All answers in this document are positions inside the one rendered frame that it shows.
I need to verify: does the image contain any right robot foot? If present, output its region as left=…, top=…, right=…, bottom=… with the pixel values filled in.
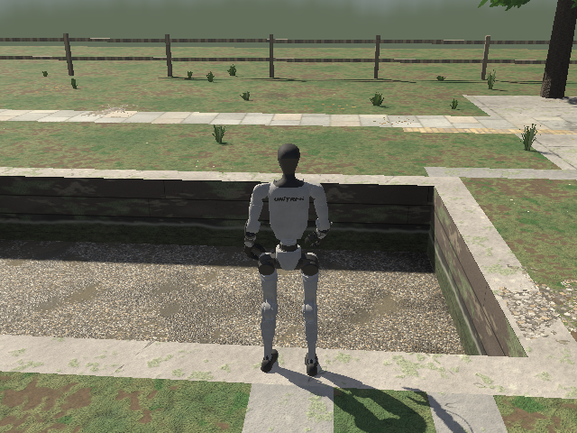
left=305, top=353, right=318, bottom=376

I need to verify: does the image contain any robot right forearm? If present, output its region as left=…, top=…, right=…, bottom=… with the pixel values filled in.
left=316, top=218, right=331, bottom=239

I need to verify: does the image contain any right robot hand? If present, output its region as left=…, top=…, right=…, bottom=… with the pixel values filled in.
left=305, top=230, right=326, bottom=248

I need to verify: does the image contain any left robot upper arm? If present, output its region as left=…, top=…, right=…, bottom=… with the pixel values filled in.
left=246, top=183, right=270, bottom=234

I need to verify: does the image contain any left robot thigh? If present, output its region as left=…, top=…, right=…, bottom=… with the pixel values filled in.
left=258, top=253, right=278, bottom=318

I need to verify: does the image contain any robot left forearm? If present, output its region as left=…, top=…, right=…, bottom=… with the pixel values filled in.
left=244, top=220, right=257, bottom=247

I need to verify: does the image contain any left robot hand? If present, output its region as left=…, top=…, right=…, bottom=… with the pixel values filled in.
left=244, top=243, right=266, bottom=261

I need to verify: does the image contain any right robot upper arm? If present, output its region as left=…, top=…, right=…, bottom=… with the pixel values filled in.
left=307, top=182, right=330, bottom=231

